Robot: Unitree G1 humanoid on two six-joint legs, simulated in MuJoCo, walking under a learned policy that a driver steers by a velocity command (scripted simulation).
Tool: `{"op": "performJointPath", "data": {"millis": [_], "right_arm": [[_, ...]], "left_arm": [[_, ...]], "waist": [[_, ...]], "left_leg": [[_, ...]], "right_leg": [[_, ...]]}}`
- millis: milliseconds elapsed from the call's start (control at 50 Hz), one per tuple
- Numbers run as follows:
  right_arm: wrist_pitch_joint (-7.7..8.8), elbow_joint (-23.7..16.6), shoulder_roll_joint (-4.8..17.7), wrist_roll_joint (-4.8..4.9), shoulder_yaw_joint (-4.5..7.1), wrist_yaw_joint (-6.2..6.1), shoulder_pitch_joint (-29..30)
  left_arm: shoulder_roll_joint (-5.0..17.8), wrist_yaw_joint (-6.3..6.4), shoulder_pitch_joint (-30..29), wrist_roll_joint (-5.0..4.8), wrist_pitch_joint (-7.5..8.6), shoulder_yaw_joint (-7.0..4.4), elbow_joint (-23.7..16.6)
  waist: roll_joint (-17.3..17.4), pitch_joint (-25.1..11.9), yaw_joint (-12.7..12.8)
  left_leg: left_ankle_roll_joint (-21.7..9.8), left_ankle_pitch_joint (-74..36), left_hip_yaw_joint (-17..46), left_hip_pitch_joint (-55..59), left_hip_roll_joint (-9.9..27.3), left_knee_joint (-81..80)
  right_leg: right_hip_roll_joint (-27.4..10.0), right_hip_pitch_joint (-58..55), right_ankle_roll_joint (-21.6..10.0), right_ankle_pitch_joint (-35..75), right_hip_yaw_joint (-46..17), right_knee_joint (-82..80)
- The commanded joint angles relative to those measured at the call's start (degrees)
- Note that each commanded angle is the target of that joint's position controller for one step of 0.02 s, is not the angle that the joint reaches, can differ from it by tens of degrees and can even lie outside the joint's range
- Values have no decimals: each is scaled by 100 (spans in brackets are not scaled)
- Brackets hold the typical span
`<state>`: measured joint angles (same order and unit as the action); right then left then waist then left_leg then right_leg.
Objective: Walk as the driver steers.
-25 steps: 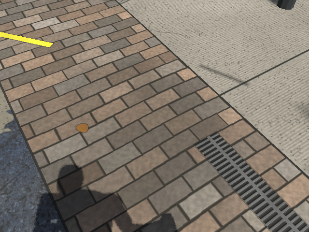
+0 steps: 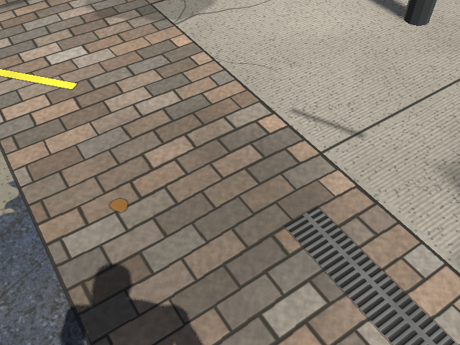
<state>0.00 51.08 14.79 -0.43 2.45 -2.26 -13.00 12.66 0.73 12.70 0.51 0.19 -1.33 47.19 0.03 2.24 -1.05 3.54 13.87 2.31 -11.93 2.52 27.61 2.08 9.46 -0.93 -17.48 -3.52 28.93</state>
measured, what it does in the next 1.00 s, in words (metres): walks ahead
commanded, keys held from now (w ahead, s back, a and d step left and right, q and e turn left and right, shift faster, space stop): no key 0.50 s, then w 0.50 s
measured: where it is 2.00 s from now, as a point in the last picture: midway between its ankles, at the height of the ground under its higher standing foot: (224, 283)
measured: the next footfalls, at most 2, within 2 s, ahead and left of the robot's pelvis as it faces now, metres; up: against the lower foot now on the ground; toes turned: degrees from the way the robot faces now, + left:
right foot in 1.20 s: +0.42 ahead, -0.10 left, +0.00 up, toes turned -1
left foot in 1.76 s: +0.70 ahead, +0.17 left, +0.00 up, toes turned +19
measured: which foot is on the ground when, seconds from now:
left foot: down 0.00-1.00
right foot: down 0.00-0.74, up 0.76-1.00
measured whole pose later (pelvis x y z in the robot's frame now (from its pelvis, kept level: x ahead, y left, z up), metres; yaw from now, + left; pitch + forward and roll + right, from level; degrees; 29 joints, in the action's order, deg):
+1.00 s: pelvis +0.12 +0.04 +0.01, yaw +0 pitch +1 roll -1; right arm 4.9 61.7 10.2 -0.2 0.3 -0.2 -28.6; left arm 15.6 -0.9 6.4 -1.4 4.8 -2.9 52.4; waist -1.8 0.4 -4.3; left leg -2.6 15.0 -0.9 3.1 -1.5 11.1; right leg -4.6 34.7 -1.1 -6.2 0.5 47.8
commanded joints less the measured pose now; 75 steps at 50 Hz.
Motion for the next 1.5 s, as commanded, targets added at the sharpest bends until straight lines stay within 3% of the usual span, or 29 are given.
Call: {"op": "performJointPath", "data": {"millis": [20, 500, 520, 560, 600, 620, 640, 680, 720, 740, 760, 780, 800, 840, 880, 920, 980, 1100, 1160, 1180, 1200, 1220, 1240, 1260, 1280, 1300, 1340, 1400, 1500], "right_arm": [[48, -126, 616, 9, 131, -41, -35], [-2, 814, 404, 36, 38, -95, -278], [-8, 888, 324, 37, 16, -96, -381], [-9, 890, 321, 95, 24, -112, -332], [114, 735, 210, 100, -9, -73, -86], [219, 675, 65, 120, -48, -16, -41], [322, 644, 84, 153, -47, 46, -31], [481, 673, 61, 230, -48, 155, -285], [549, 1086, 161, 175, 36, 197, -1208], [555, 1248, 496, 126, 137, 190, -1904], [600, 1313, 1280, 115, 296, 280, -2513], [672, 1213, 894, 33, 157, 304, -2086], [715, 1044, 582, 66, 74, 299, -1626], [714, 875, 454, 99, 16, 331, -1245], [638, 916, 211, 49, -73, 307, -1473], [568, 949, 240, 35, -90, 238, -1719], [499, 854, 484, 11, -63, 136, -1704], [484, 908, 657, 139, 41, 85, -1849], [400, 818, 832, 95, 130, 89, -1613], [345, 770, 802, 51, 124, 96, -1518], [330, 648, 698, 6, 64, 115, -1446], [416, 550, -77, 10, -151, 192, -2132], [575, 656, -89, 154, -166, 208, -2096], [667, 423, 483, 355, 11, 209, -1460], [689, 299, 608, 403, 52, 166, -1049], [650, 285, 544, 333, 90, 106, -885], [452, 372, 266, 270, 130, 86, -1165], [267, 213, 157, 240, 167, 75, -983], [352, -229, 234, 184, 196, 192, -9]], "left_arm": [[647, 22, 21, -11, 72, -155, -151], [586, 109, 369, -51, 36, -65, 893], [549, 119, 469, -51, 26, -54, 967], [782, 153, 511, -121, -9, -129, 978], [1026, 145, 716, -166, 49, -203, 958], [1191, 132, 797, -194, 107, -265, 971], [1205, 128, 748, -212, 158, -286, 946], [1073, 100, 334, -246, 220, -256, 805], [867, 71, -145, -270, 219, -198, 625], [505, 41, -200, -189, 269, -93, 557], [375, 79, -223, -213, 371, -83, 296], [638, 70, -210, -313, 455, -140, 307], [656, 9, -134, -365, 521, -145, 357], [713, -45, -168, -266, 597, -201, 455], [666, -121, -348, -192, 598, -241, 427], [486, -173, -621, -174, 557, -208, 338], [271, -198, -1429, -179, 538, -103, 7], [477, -323, -2132, -239, 559, -76, -352], [843, -336, -1470, -226, 594, -243, -250], [1056, -297, -565, -245, 577, -380, 24], [1309, -231, 486, -236, 547, -499, 289], [1864, -199, 1305, -82, 513, -632, 448], [1435, -224, 1220, -80, 517, -483, 489], [1092, -229, 624, -117, 556, -371, 445], [881, -233, 62, -122, 594, -304, 344], [678, -268, -285, -87, 646, -252, 342], [461, -299, -521, 5, 713, -212, 433], [608, -245, -349, 12, 774, -252, 627], [867, -51, -63, 57, 735, -280, 704]], "waist": [[-69, -126, 17], [-2, 69, 47], [-49, -56, 49], [-299, 211, 117], [-781, 624, 262], [-1117, 702, 292], [-1145, 813, 259], [-1051, 897, -36], [-512, 628, -457], [579, 222, -634], [2008, 21, -694], [1269, 298, -424], [794, 653, -230], [481, 631, -118], [655, 425, -171], [583, 368, -235], [464, 517, -350], [572, 746, -272], [730, 94, 253], [740, -466, 703], [592, -1124, 1151], [-810, -2194, 920], [-1186, -2506, 911], [-934, -1360, 771], [-558, -730, 549], [-263, -376, 347], [-522, -232, 2], [-477, 61, -97], [-195, 248, 80]], "left_leg": [[-30, -866, 13, 298, 27, -241], [-128, -748, -91, 219, -74, -342], [-136, -238, -194, 261, -162, -311], [-237, 1363, -502, -168, -463, 155], [-338, 1637, -599, -922, -514, 880], [-387, 1261, -549, -1076, -419, 1433], [-498, 1142, -360, -1189, -230, 1715], [-755, 1290, -299, -876, -77, 1082], [-762, 386, -345, 840, -285, -208], [-918, 761, 983, 1655, 565, -845], [-1711, 1669, 3485, 2111, 1791, -1837], [-1931, 2077, 4048, 1754, 2084, -2009], [-1793, 1920, 3407, 1567, 1915, -1973], [-1424, 824, 2198, 1616, 1422, -2016], [-1237, -524, 1308, 1632, 1047, -2024], [-1285, -1416, 858, 1696, 917, -2009], [-1318, -1582, 514, 1234, 833, -2181], [-1296, -1838, 263, 1361, 1138, -2223], [-1115, -4256, 70, 1781, 1217, -1170], [-994, -5013, -97, 1601, 1021, -132], [-829, -4286, -116, 543, 792, 1281], [-428, -1303, -317, -1746, -211, 3713], [-511, 1750, 601, -2363, -559, 4825], [-635, 1490, 681, -2829, -225, 5179], [-704, 922, 489, -2723, 116, 4983], [-700, 515, 417, -2442, 335, 4643], [-712, 129, 455, -1751, 583, 4201], [-672, -206, 429, -2034, 635, 3955], [-540, -1611, 413, -2764, 538, 2401]], "right_leg": [[-381, 353, -118, 1069, -368, -674], [-216, 394, -23, 938, -111, -717], [-177, 352, -45, 320, -85, -788], [-242, 623, -297, -1874, -322, -977], [-909, 767, -722, -3170, -1292, -1535], [-1395, 780, -1006, -3333, -1983, -1830], [-1691, 885, -1207, -3198, -2384, -1999], [-1675, 1008, -1130, -2609, -2164, -1833], [-899, 1661, -661, -1473, -1045, -875], [-316, 2156, -318, -742, -173, 865], [245, 3150, -111, -1302, 318, 2356], [-78, 3507, -183, -1428, -192, 3419], [-365, 3781, -302, -847, -303, 3783], [-693, 3829, -377, 99, -97, 3524], [-798, 3496, -291, 602, 137, 3094], [-751, 3513, -113, 848, 354, 2667], [-614, 3196, 69, 1381, 529, 1445], [-465, 2562, -131, 1848, 500, 258], [-145, 1435, -426, 1454, 669, 194], [33, 324, -585, 1407, 774, 193], [-441, -1376, -836, 1278, 234, 291], [-2108, -3665, -1737, -93, -2438, -79], [-2591, -3491, -1855, -727, -4111, -1228], [-2382, -2493, -1471, -736, -3260, -1413], [-2211, -1492, -1265, -190, -2310, -1557], [-1970, -684, -1101, 396, -1601, -1750], [-1570, 114, -877, 830, -633, -2039], [-1514, 446, -979, 1262, 16, -2341], [-1465, -55, -922, 1873, 709, -2429]]}}
Keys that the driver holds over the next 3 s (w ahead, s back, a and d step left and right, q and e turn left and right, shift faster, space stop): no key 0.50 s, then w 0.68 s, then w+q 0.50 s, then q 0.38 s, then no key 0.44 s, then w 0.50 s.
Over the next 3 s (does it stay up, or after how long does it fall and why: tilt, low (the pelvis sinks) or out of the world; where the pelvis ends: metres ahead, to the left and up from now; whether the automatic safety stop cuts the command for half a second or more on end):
stays up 0.84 0.11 0.01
